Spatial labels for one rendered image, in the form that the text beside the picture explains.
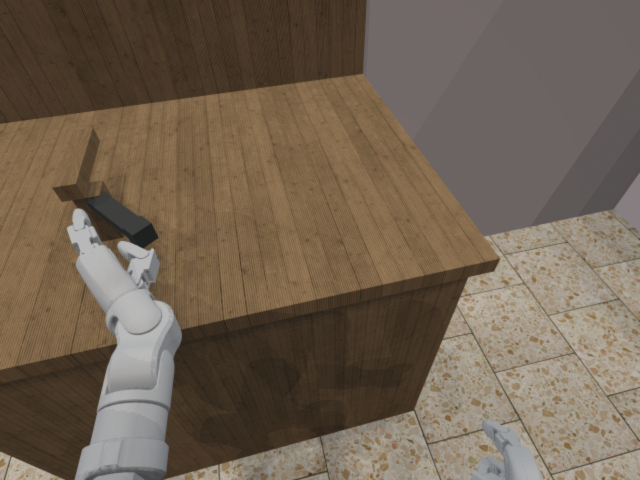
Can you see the left robot forearm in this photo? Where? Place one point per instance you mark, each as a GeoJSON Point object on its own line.
{"type": "Point", "coordinates": [128, 439]}

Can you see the counter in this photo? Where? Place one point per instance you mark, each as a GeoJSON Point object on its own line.
{"type": "Point", "coordinates": [311, 255]}

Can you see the tap lever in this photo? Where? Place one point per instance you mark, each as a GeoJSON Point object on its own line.
{"type": "Point", "coordinates": [136, 228]}

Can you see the left robot hand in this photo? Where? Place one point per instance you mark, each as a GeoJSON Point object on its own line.
{"type": "Point", "coordinates": [101, 270]}

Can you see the right robot hand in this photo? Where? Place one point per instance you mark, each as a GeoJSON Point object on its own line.
{"type": "Point", "coordinates": [519, 462]}

